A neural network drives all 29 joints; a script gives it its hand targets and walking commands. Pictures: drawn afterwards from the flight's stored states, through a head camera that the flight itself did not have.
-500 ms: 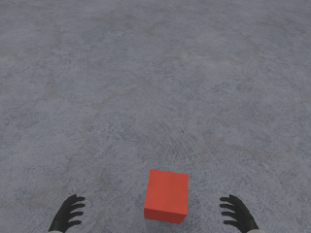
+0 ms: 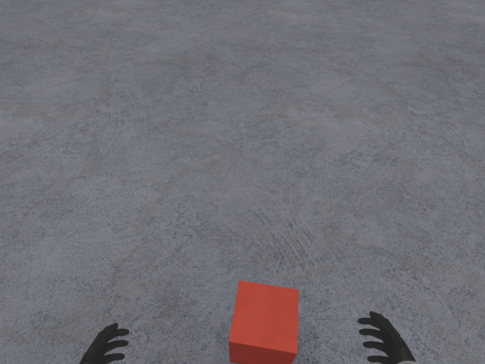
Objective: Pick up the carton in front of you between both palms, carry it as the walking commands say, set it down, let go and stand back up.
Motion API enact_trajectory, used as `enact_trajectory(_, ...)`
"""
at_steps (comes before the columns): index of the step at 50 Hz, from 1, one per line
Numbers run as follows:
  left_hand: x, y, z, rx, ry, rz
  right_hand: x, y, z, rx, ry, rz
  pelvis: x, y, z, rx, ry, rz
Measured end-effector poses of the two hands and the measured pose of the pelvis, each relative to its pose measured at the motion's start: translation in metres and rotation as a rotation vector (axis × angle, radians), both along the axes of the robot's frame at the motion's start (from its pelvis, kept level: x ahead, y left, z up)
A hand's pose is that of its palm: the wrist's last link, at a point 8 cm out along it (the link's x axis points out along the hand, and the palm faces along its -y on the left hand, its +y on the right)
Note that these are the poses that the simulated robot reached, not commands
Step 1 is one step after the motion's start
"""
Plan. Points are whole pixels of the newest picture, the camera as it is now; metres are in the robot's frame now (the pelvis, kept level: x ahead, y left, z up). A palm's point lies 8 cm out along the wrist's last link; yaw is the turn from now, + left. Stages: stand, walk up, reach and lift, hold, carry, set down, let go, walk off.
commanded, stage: stand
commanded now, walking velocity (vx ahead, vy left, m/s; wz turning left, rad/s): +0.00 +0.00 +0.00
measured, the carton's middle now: (263, 326) +0.40 -0.09 -0.64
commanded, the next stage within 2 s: none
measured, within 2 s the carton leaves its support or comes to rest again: neither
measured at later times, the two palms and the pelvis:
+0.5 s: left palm out of the picture +0.13 +0.28 -0.08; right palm out of the picture +0.15 -0.30 -0.09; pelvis +0.02 -0.02 +0.00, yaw +2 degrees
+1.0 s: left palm out of the picture +0.09 +0.29 -0.08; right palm out of the picture +0.12 -0.32 -0.10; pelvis +0.01 -0.02 +0.01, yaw +2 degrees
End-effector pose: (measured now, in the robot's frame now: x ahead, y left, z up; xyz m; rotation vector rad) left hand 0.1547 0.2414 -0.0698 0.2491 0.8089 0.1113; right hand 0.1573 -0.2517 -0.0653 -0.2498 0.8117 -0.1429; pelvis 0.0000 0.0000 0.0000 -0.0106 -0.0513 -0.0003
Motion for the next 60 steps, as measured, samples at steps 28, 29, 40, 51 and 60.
enact_trajectory(28,-0.03,0.036,-0.011,0.132,0.178,0.117,-0.004,-0.052,-0.029,-0.09,0.151,0.037,0.019,-0.021,0.004,0.007,0.039,0.036)
enact_trajectory(29,-0.031,0.036,-0.012,0.132,0.181,0.119,-0.005,-0.052,-0.029,-0.091,0.154,0.037,0.019,-0.021,0.005,0.007,0.038,0.036)
enact_trajectory(40,-0.047,0.042,-0.012,0.134,0.218,0.139,-0.02,-0.059,-0.029,-0.105,0.186,0.031,0.013,-0.022,0.007,0.009,0.027,0.036)
enact_trajectory(51,-0.062,0.047,-0.012,0.137,0.248,0.148,-0.038,-0.065,-0.031,-0.112,0.229,0.02,0.005,-0.022,0.01,0.01,0.019,0.036)
enact_trajectory(60,-0.071,0.049,-0.013,0.137,0.268,0.151,-0.05,-0.068,-0.032,-0.116,0.258,0.011,0.0,-0.021,0.011,0.01,0.015,0.036)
